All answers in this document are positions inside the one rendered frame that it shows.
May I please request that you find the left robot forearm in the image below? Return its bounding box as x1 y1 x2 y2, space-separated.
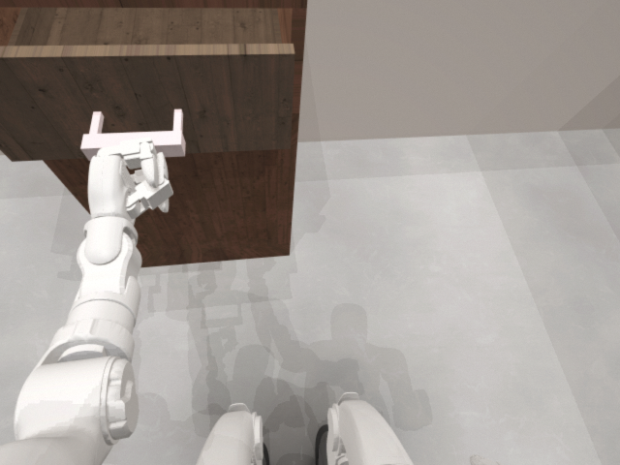
14 216 142 441

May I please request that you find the handle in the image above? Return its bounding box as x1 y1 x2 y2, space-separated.
80 109 186 161

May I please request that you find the robot right shin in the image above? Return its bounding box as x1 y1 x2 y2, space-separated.
326 392 359 465

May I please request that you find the drawer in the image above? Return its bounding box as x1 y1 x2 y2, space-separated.
0 8 295 162

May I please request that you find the cabinet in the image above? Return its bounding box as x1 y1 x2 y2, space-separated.
0 0 307 267

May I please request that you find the robot left thigh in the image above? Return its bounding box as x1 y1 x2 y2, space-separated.
196 411 264 465

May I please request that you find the robot left hand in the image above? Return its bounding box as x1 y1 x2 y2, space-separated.
88 137 173 225

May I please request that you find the robot left upper arm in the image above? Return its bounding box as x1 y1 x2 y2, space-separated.
0 356 140 465

